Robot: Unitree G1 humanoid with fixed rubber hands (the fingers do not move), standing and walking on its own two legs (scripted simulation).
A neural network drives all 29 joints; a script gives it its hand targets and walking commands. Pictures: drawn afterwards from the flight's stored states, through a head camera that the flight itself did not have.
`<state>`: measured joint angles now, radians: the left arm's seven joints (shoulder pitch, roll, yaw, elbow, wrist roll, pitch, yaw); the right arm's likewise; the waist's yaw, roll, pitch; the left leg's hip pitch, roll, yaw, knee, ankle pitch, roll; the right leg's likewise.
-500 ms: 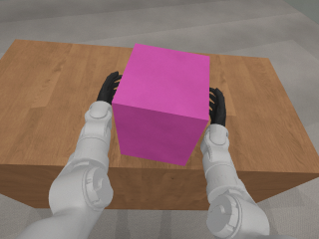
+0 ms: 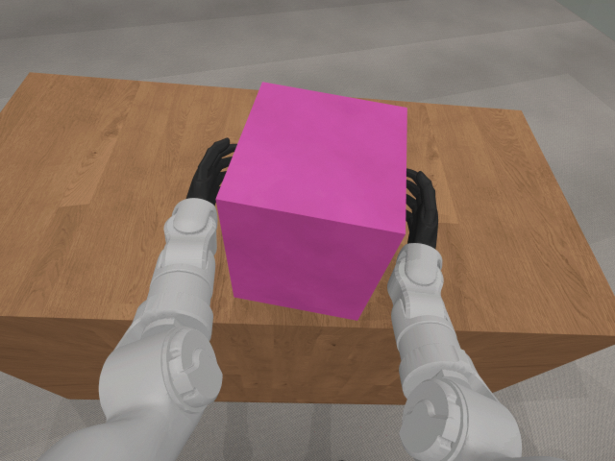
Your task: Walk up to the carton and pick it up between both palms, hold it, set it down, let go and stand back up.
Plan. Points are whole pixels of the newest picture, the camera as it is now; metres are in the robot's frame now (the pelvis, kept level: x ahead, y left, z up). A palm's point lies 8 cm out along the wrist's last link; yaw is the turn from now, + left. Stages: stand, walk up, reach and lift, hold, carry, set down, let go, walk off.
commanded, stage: set down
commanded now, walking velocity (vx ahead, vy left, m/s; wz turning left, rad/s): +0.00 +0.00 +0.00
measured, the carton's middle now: (313, 210) +0.44 -0.04 +0.03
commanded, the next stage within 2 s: none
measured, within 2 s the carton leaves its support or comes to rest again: neither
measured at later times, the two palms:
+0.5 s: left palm (206, 198) +0.45 +0.11 +0.05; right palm (416, 237) +0.38 -0.17 +0.04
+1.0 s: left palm (171, 194) +0.44 +0.15 +0.07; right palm (436, 223) +0.37 -0.19 +0.08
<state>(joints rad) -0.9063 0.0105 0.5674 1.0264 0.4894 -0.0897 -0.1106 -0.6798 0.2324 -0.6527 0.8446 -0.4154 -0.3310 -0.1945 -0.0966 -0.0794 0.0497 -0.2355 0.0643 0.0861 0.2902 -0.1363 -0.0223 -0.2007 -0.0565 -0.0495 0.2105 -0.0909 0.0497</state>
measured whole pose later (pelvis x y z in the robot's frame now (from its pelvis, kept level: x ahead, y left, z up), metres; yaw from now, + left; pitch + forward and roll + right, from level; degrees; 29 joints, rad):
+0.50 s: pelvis +0.00 +0.00 +0.00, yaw -1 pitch +8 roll -1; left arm -0.92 0.11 0.38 1.15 0.32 -0.12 -0.05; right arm -0.73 0.11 -0.46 1.05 -0.25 -0.31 -0.22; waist -0.11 -0.07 0.01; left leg -0.32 0.08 0.09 0.35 -0.16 -0.03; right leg -0.28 -0.04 -0.05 0.26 -0.11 0.04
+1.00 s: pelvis -0.03 +0.01 -0.02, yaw +0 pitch +16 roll -3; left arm -1.10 0.30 -0.17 1.49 -0.25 -0.19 0.01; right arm -0.95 -0.09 -0.11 1.31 0.26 -0.21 -0.23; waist -0.17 -0.02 -0.21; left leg -0.67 0.09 0.03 0.61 -0.22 -0.01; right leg -0.60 -0.03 -0.04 0.45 -0.14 0.05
